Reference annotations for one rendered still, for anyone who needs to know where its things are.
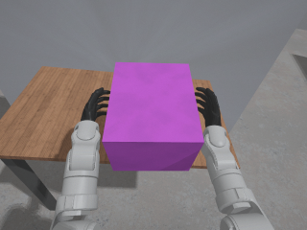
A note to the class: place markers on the robot left upper arm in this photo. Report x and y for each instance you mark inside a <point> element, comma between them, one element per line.
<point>85,224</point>

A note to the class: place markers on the right robot forearm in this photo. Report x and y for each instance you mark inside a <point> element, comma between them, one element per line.
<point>233,197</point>

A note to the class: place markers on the right robot hand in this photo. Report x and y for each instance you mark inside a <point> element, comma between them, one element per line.
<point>211,112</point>

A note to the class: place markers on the left robot hand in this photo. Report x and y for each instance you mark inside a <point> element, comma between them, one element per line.
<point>90,110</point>

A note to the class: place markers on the table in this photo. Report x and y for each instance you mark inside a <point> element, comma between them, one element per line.
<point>39,124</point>

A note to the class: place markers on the left robot forearm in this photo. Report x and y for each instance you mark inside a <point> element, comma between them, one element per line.
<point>81,173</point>

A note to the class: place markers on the robot right upper arm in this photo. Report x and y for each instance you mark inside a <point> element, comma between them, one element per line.
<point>247,221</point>

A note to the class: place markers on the carton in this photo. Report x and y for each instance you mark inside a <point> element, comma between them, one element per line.
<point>152,119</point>

